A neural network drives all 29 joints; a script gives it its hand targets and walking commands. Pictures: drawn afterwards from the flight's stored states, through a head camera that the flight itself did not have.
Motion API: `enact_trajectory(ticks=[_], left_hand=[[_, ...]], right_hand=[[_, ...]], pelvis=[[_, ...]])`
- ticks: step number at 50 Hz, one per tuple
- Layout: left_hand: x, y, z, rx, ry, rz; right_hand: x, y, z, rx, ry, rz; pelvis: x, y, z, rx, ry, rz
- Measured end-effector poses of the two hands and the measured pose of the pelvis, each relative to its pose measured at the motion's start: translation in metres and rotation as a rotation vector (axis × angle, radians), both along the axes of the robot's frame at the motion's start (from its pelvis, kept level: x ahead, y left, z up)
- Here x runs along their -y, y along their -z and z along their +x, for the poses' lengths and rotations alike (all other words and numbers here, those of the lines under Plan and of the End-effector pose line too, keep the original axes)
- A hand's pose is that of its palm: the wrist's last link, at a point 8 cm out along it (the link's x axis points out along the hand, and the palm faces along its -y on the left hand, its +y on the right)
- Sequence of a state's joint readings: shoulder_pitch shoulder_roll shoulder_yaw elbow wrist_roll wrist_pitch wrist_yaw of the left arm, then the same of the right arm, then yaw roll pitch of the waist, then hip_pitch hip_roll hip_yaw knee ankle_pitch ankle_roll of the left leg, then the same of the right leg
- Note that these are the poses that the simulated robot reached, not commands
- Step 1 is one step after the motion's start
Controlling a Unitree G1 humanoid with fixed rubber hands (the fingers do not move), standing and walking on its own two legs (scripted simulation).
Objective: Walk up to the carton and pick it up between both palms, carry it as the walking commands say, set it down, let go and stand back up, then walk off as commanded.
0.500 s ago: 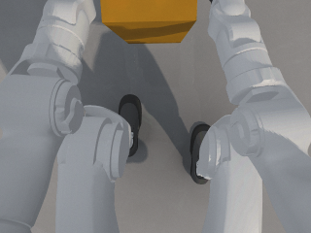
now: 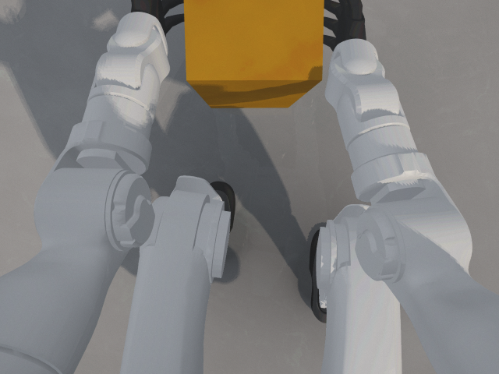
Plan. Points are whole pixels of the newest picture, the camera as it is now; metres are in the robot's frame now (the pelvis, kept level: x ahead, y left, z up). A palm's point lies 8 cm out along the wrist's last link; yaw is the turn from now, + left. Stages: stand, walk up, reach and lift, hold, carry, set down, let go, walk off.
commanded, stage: reach and lift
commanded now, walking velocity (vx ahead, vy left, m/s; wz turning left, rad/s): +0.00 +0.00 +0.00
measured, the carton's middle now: (251, 36) +0.53 +0.12 -0.22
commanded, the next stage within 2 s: none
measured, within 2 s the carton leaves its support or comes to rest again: neither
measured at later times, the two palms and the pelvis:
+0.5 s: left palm (129, 6) +0.50 +0.24 -0.09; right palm (348, 14) +0.53 +0.00 -0.10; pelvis -0.02 +0.00 +0.03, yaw +1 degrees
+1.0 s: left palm (103, 2) +0.48 +0.24 -0.04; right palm (363, 12) +0.51 +0.00 -0.04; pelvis -0.04 +0.00 +0.07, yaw +1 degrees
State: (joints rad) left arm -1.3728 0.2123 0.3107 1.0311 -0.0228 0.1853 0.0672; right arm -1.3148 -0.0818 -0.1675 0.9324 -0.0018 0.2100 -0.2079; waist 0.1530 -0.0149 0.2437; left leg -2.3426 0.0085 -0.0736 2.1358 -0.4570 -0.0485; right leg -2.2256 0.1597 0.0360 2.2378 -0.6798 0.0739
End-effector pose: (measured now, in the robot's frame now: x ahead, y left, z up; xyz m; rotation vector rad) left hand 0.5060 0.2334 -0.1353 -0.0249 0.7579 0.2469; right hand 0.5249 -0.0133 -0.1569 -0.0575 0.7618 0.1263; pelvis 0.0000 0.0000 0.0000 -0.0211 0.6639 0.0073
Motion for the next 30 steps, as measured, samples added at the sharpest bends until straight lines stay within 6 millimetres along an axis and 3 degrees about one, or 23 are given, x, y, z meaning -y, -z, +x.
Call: enact_trajectory(ticks=[16,22,30], left_hand=[[-0.007,-0.035,-0.007,0.074,-0.091,0.001],[-0.007,-0.039,-0.005,0.078,-0.09,-0.003],[-0.009,-0.046,0.002,0.119,-0.081,0.007]], right_hand=[[-0.014,-0.055,0.004,0.059,0.024,-0.04],[-0.015,-0.062,0.008,0.065,0.02,-0.048],[-0.018,-0.054,0.003,0.088,0.036,-0.02]], pelvis=[[-0.005,-0.019,-0.016,0.047,-0.019,-0.035],[-0.006,-0.029,-0.018,0.082,-0.038,-0.048],[-0.001,-0.041,-0.023,0.175,-0.056,-0.047]])
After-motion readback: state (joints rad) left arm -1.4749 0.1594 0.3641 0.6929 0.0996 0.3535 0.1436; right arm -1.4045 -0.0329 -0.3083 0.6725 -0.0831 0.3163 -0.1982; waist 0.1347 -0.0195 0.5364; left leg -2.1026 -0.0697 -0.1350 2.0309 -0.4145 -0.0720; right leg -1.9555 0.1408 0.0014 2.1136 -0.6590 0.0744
